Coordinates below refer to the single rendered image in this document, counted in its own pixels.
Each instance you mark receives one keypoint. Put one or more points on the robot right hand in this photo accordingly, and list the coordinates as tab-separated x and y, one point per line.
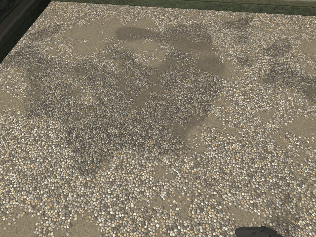
256	231

